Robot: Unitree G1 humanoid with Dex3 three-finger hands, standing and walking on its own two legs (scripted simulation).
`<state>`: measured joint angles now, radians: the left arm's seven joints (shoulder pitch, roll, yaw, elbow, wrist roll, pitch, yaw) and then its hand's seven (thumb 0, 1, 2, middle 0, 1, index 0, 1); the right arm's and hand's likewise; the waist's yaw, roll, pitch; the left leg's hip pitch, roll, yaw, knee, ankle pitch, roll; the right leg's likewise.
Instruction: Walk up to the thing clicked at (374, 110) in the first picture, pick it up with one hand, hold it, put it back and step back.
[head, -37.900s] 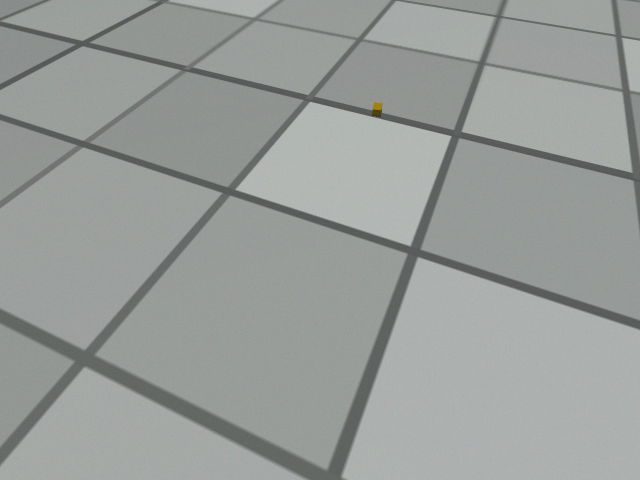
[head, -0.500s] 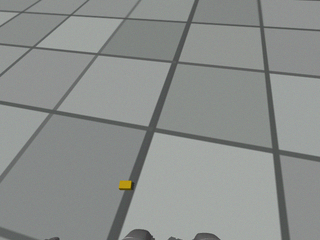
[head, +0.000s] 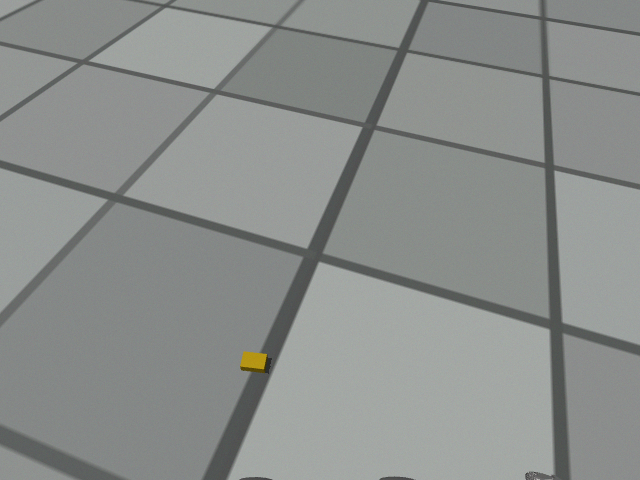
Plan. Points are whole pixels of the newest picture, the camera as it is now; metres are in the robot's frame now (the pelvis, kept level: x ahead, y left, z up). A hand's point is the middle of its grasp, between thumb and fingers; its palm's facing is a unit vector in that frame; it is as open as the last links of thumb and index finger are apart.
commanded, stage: stand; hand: left
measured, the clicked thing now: (254, 362) +0.53 +0.21 -0.74
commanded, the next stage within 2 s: none
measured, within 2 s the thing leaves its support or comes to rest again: neither
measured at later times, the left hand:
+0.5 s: hand out of the picture +0.10 +0.25 -0.12, palm faces -0.03 -0.93 -0.36, open 7.4 cm
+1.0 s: hand out of the picture +0.09 +0.24 -0.13, palm faces -0.04 -0.94 -0.34, open 7.4 cm
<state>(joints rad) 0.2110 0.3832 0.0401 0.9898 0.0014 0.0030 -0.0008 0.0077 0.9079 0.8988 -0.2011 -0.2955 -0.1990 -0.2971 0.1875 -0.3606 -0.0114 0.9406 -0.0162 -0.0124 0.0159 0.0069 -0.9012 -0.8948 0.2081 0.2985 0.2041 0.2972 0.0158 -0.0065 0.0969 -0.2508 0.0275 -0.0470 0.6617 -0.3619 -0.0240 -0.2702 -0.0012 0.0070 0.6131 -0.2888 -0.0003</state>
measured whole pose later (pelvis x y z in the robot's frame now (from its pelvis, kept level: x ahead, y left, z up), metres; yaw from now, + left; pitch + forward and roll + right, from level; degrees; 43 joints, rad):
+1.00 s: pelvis +0.01 -0.01 +0.02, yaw +0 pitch -1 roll +0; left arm 0.08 0.35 0.00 1.14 0.00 -0.01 -0.02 0.01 0.91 0.90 -0.20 -0.30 -0.20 -0.30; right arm 0.10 -0.36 0.00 1.15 -0.01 -0.01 0.02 0.01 -0.90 -0.90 0.20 0.30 0.20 0.30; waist 0.00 0.00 0.05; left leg -0.10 0.03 -0.03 0.31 -0.19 -0.04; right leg -0.16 0.00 0.02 0.35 -0.16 0.00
